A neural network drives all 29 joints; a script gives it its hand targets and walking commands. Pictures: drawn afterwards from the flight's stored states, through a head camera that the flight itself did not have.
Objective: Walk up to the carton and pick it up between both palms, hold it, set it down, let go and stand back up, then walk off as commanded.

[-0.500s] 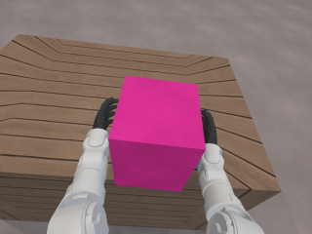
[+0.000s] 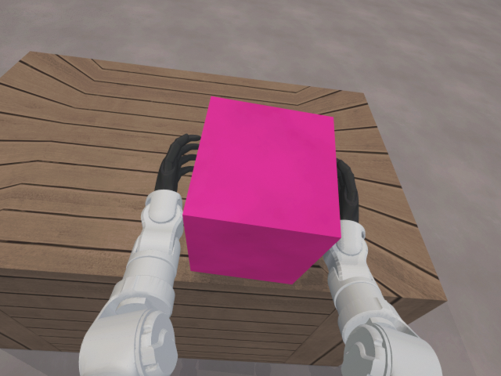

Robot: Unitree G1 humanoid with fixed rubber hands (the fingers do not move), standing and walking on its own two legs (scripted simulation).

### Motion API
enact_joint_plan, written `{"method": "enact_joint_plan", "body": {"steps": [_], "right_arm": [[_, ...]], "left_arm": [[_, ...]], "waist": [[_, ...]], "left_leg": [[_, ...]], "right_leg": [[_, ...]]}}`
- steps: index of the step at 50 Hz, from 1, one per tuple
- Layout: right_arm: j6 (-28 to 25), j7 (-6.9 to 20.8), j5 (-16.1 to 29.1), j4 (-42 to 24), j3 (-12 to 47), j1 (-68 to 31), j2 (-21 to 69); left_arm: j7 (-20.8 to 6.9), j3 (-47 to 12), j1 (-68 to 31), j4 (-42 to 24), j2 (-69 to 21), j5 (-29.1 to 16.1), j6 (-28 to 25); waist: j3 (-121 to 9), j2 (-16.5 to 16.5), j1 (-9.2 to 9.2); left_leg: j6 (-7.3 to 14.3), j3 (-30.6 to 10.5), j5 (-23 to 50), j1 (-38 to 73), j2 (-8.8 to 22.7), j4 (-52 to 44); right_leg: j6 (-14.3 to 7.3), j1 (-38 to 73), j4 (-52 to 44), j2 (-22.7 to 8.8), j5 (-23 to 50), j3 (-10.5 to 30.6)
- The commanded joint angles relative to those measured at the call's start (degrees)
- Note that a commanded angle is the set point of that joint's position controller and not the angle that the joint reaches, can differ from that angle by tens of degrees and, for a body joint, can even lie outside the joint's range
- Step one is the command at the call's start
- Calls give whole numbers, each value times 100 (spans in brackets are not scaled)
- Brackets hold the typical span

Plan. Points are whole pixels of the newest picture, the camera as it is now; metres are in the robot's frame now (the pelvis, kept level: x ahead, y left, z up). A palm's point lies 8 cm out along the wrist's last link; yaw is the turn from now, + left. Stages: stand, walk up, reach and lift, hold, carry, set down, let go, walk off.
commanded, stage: reach and lift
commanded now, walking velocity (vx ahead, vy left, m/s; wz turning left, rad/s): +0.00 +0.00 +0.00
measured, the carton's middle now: (255, 200) +0.41 +0.03 +0.05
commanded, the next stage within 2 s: none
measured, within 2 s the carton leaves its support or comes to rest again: neither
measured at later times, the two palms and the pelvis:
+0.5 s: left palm (171, 180) +0.40 +0.17 +0.09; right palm (345, 207) +0.39 -0.12 +0.09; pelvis +0.00 +0.00 +0.00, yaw -1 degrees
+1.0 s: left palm (163, 155) +0.37 +0.17 +0.18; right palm (365, 195) +0.37 -0.12 +0.15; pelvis +0.00 +0.00 +0.00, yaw +2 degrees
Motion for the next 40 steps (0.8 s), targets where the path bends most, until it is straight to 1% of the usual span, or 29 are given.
{"method": "enact_joint_plan", "body": {"steps": [1,3,4,6,7,8,9,11,13,14,15,16,17,18,19,21,23,24,25,26,27,28,29,30,31,32,34,37,40], "right_arm": [[-579,739,-548,-294,2142,-4046,2803],[-453,729,-478,-106,2195,-3845,2897],[-578,755,-439,-375,2265,-4102,2977],[-524,722,-611,-506,2297,-4252,2763],[-427,715,-485,-366,2393,-4242,2855],[-419,694,-531,-509,2283,-4311,2816],[-434,677,-553,-506,2297,-4360,2893],[-473,753,-287,-696,2543,-4466,2954],[-353,755,-211,-759,2657,-4462,2987],[-412,758,-194,-926,2838,-4526,2980],[-292,714,-160,-744,2863,-4125,3008],[-250,693,15,-921,2949,-4344,2933],[-127,695,61,-988,3122,-4255,3017],[-190,657,181,-1172,3204,-4321,2850],[-20,655,202,-1167,3299,-4247,2932],[215,599,345,-1174,3424,-4195,2851],[400,570,824,-1592,3829,-4350,2927],[615,523,919,-1436,3795,-4212,2905],[555,550,945,-1970,3831,-4736,2844],[855,536,1001,-1684,3780,-4570,2820],[927,522,1116,-1863,3847,-4524,2885],[1120,479,1305,-1812,3801,-4446,2675],[1356,454,1458,-1922,3968,-4388,2769],[1499,427,1509,-2142,3959,-4497,2751],[1479,458,1609,-2253,3909,-4562,2769],[1623,441,1592,-2304,3782,-4642,2662],[1800,402,1795,-2931,3917,-4999,2641],[2100,316,2033,-3211,4112,-4766,2511],[2423,273,2052,-3117,3908,-4658,2183]], "left_arm": [[-704,-1916,-3368,-290,-3480,209,-312],[-640,-2012,-3489,-516,-3425,130,-221],[-598,-2046,-3520,-613,-3431,107,-317],[-616,-2057,-3497,-177,-3300,135,-222],[-580,-2098,-3645,-477,-3311,79,-223],[-544,-2370,-3796,-624,-3434,-76,-174],[-599,-2262,-3818,-465,-3315,35,-185],[-464,-2415,-3814,-720,-3441,-138,-166],[-435,-2349,-3793,-515,-3413,-228,-149],[-388,-2587,-3980,-1059,-3529,-386,-269],[-379,-2525,-3694,-855,-3366,-316,-185],[-333,-2875,-3742,-1061,-3637,-522,-144],[-381,-2706,-3427,-807,-3656,-409,-44],[-356,-2991,-3735,-1240,-3642,-637,-105],[-386,-2805,-3452,-947,-3679,-521,55],[-388,-2988,-3588,-1193,-3754,-628,284],[-378,-3105,-3313,-1638,-3699,-700,549],[-419,-2995,-3341,-1644,-3565,-616,701],[-438,-3182,-3487,-1671,-3694,-805,776],[-439,-3216,-3761,-2015,-3697,-794,1037],[-459,-3207,-3845,-2205,-3603,-766,1181],[-486,-3228,-3289,-1795,-3729,-656,1547],[-585,-3108,-3357,-1927,-3385,-649,1730],[-654,-3063,-3120,-1811,-3516,-649,2026],[-677,-3093,-3586,-2565,-3560,-753,2039],[-702,-3172,-3307,-2242,-3747,-725,2253],[-749,-3421,-3433,-2607,-3779,-1008,2556],[-872,-3247,-2806,-2682,-3616,-803,3061],[-1029,-2874,-2676,-2840,-3282,-610,3563]], "waist": [[-3331,532,86],[-3433,567,125],[-3957,612,217],[-3839,500,57],[-3876,599,204],[-3924,715,-57],[-3971,703,24],[-4744,964,211],[-4664,750,186],[-5045,870,200],[-4811,826,124],[-5180,896,-8],[-5041,637,133],[-5212,725,-75],[-4727,735,83],[-4736,709,-107],[-4730,763,114],[-4353,563,3],[-4511,659,0],[-3901,639,-215],[-4046,602,-186],[-3468,634,-230],[-3011,385,-144],[-2820,359,-236],[-3228,453,-295],[-3241,567,-306],[-3175,543,-406],[-2569,546,-440],[-1830,472,-584]], "left_leg": [[4,918,1502,1620,-41,34],[-10,982,1373,1647,-55,39],[-22,990,1705,1591,-109,140],[34,947,1189,1443,-111,84],[20,986,1184,1365,-116,92],[-18,948,1263,1483,-106,101],[23,1016,1045,1285,-162,152],[-106,905,1739,1722,-76,316],[-77,867,1706,1589,-63,339],[-158,833,2273,1913,-52,459],[-157,783,2033,1733,-47,468],[-229,702,2443,2081,-29,613],[-155,713,2391,2004,-24,567],[-235,630,2759,2276,-21,639],[-173,671,2395,2032,-49,546],[-221,575,2659,2220,19,619],[-207,556,2829,2413,-16,668],[-111,541,2157,2173,-58,534],[-184,517,2427,2122,-60,569],[-114,513,2147,2235,-38,453],[-97,524,2156,2206,-69,488],[-78,445,2110,2346,11,408],[14,538,1832,2421,-34,341],[47,543,1654,2291,-112,291],[12,523,1952,2286,-101,310],[20,492,1675,2271,-125,224],[-17,482,1899,2355,-173,360],[-13,424,1845,2494,-287,302],[45,419,1515,2562,-291,169]], "right_leg": [[-6,618,-79,40,859,-684],[-4,653,-75,43,873,-597],[34,617,-38,34,1134,-573],[53,660,-46,11,823,-607],[61,493,-8,20,689,-550],[83,374,0,37,783,-609],[110,368,-27,-16,669,-548],[75,294,134,78,972,-548],[102,303,127,95,979,-546],[61,315,221,120,1409,-573],[113,406,235,116,1359,-574],[120,270,324,209,1548,-626],[142,371,240,194,1470,-581],[148,296,246,235,1724,-651],[165,368,212,169,1431,-579],[158,401,249,216,1490,-608],[163,667,250,237,1667,-509],[222,821,181,200,1420,-434],[188,737,215,219,1474,-487],[236,572,154,190,1110,-538],[259,723,174,152,1057,-498],[225,716,101,153,799,-502],[277,932,-7,91,857,-427],[336,1026,-59,56,789,-440],[332,1180,64,110,1032,-477],[327,962,-39,83,655,-489],[332,1151,27,116,1008,-437],[421,1496,22,42,1388,-427],[415,1556,-75,70,863,-512]]}}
